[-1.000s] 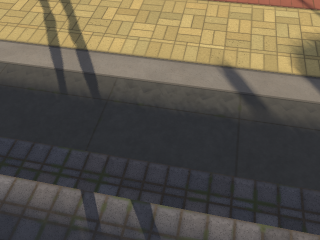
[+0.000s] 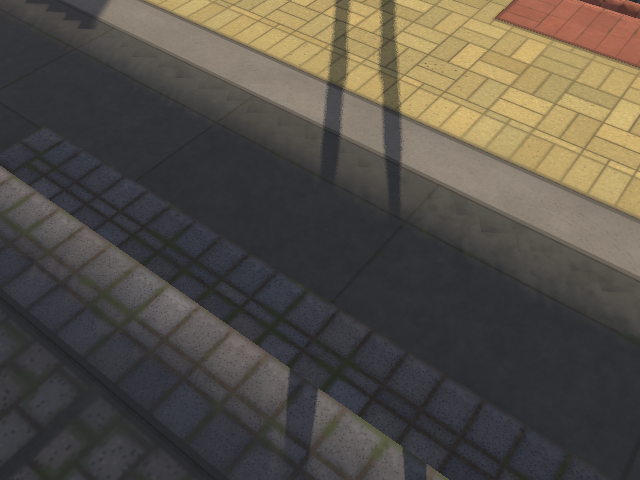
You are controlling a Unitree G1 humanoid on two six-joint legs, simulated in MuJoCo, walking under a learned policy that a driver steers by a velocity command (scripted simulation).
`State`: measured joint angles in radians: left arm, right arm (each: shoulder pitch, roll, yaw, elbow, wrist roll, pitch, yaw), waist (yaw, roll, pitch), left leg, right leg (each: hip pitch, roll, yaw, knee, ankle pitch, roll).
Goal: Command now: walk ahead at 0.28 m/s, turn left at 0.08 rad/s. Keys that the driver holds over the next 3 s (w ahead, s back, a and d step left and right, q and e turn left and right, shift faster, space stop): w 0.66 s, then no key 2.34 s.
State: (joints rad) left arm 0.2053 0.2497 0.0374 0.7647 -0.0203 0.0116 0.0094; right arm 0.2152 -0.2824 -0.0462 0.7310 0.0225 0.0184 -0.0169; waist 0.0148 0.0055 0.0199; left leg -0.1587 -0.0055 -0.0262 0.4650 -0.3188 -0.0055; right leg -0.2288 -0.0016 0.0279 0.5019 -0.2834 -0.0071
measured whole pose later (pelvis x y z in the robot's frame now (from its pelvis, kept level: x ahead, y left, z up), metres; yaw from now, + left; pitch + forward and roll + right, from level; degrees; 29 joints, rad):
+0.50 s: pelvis +0.19 -0.06 -0.01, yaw +0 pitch +1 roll +0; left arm 0.13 0.27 0.04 0.72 -0.01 -0.08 -0.04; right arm 0.40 -0.30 -0.04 0.82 0.03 -0.06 -0.01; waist -0.04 0.02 0.05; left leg -0.29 0.03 -0.07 1.15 -0.43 0.01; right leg -0.41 0.03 -0.05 0.58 -0.19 -0.06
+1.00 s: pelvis +0.41 -0.03 -0.01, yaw -1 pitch +1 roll -1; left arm 0.27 0.29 0.04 0.85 -0.02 0.01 0.02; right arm 0.08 -0.22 -0.01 0.73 -0.01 -0.07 0.04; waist 0.04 -0.02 0.07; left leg -0.45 -0.01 0.03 0.52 -0.08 0.04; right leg -0.29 0.04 0.08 1.00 -0.60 0.00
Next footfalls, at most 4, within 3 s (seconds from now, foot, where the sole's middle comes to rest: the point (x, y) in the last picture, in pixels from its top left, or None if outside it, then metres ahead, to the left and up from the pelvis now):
0.40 right None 0.30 -0.15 -0.77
0.90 left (310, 446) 0.57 0.06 -0.77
1.18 right None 0.46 -0.18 -0.77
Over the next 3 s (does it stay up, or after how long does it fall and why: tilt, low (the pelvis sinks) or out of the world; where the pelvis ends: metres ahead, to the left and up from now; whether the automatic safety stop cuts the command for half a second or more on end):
stays up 0.49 -0.03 0.01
